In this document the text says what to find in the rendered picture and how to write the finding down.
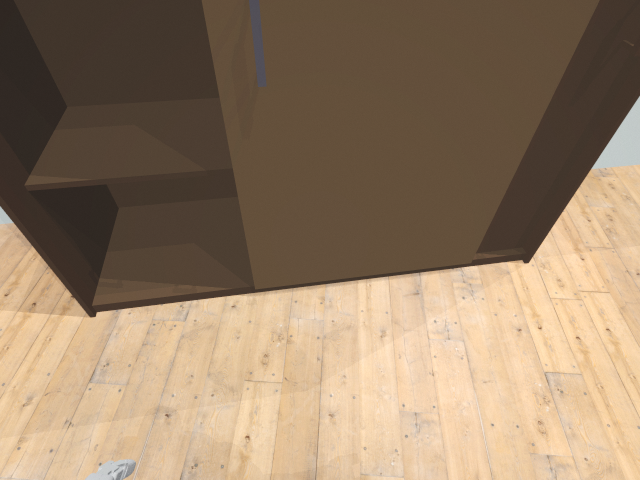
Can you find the left robot hand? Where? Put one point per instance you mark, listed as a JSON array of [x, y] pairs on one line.
[[111, 470]]

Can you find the wardrobe door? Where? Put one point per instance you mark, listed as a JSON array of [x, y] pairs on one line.
[[595, 74], [389, 130]]

